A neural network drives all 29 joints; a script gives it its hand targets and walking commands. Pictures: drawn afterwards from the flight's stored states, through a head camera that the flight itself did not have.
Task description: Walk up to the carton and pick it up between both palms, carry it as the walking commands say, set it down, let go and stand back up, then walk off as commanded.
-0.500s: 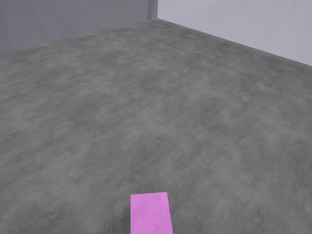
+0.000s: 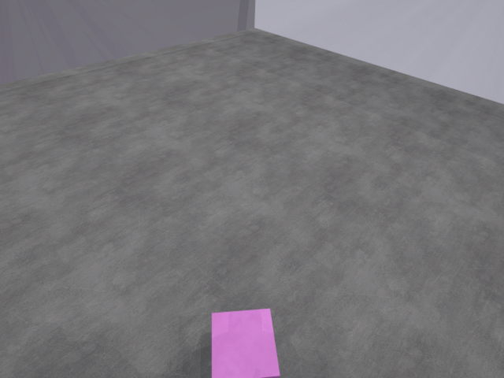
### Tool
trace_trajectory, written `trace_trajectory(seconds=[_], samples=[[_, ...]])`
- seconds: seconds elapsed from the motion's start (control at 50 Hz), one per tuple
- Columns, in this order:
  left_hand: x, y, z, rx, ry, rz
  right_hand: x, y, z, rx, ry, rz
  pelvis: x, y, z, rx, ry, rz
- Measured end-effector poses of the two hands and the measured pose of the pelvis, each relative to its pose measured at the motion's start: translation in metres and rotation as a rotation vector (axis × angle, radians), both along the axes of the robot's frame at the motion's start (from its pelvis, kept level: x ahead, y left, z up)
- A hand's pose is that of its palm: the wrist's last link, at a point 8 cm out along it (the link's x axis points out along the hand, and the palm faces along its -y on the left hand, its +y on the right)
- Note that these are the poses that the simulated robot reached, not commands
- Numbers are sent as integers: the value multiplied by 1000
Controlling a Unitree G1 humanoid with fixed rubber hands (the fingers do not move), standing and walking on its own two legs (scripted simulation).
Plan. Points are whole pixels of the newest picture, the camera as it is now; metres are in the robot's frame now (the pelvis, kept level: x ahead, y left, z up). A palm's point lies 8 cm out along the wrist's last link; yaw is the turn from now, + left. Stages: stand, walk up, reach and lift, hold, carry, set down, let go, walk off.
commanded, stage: walk off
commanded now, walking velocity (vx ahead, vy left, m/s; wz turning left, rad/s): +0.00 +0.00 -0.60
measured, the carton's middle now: (243, 357) +0.41 +0.02 -0.65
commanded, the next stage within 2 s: none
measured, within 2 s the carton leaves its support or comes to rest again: neither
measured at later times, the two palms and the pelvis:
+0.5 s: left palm out of the picture +0.06 +0.28 -0.13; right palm out of the picture +0.05 -0.27 -0.12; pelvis +0.01 +0.01 +0.00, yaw -4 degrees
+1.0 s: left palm out of the picture +0.14 +0.21 -0.11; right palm out of the picture +0.00 -0.31 -0.15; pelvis +0.02 -0.05 +0.00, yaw -19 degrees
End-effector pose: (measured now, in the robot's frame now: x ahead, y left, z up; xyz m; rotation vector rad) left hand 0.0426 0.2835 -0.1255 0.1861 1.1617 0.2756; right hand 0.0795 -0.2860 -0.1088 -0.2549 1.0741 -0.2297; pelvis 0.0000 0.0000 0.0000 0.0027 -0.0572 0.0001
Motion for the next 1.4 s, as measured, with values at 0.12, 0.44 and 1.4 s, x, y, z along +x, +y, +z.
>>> trace_trajectory(seconds=[0.12, 0.44, 1.4], samples=[[-9, -1, -3, -5, 46, 12, -6, 5, -5, 9, 55, 1, 1, 0, 1, 0, 6, 0], [3, -4, -6, -13, 120, -33, -28, 7, -16, 10, 154, -79, 9, 2, -1, -14, 17, -49], [189, -64, -2, 22, 95, -556, -94, 30, -17, 67, 110, -541, 55, 11, -1, 5, 108, -536]])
